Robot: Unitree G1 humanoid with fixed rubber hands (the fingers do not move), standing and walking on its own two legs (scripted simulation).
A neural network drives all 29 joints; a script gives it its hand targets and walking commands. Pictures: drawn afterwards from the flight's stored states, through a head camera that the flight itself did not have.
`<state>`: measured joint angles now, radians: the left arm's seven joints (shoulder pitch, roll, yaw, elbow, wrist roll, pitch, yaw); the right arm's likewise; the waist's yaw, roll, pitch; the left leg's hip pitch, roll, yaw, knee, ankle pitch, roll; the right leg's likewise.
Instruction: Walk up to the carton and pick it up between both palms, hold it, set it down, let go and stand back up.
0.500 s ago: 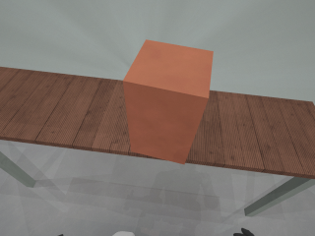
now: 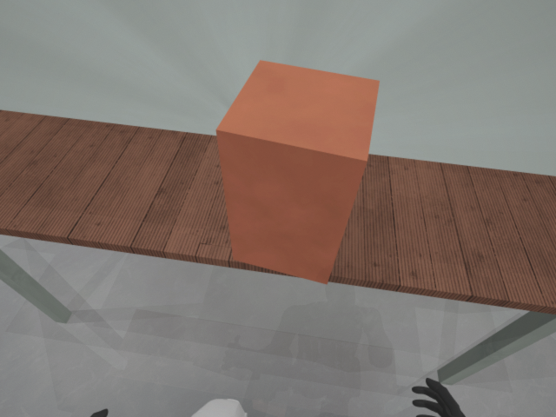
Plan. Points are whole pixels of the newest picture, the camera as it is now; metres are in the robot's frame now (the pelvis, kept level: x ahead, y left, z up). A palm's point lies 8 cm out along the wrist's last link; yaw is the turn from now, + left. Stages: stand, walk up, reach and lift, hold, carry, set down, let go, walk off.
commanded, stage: walk up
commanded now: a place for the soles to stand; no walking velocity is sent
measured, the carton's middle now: (296, 182) +0.44 -0.01 +0.07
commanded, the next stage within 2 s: reach and lift in 0.82 s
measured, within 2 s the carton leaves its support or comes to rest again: neither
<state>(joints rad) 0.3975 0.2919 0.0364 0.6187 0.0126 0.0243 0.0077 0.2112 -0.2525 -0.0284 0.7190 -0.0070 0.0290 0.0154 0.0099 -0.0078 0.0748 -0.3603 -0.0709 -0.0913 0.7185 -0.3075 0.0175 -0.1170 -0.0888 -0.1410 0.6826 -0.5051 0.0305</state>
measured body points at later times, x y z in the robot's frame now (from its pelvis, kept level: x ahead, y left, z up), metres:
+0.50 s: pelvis -0.01 +0.01 +0.00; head +0.00 +0.02 +0.45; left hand +0.05 +0.29 -0.11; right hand +0.12 -0.24 -0.10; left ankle +0.05 +0.11 -0.71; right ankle -0.08 -0.12 -0.71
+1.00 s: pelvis -0.02 +0.01 -0.01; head +0.01 +0.02 +0.44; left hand +0.11 +0.30 -0.11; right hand +0.16 -0.22 -0.12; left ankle +0.05 +0.11 -0.71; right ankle -0.08 -0.11 -0.71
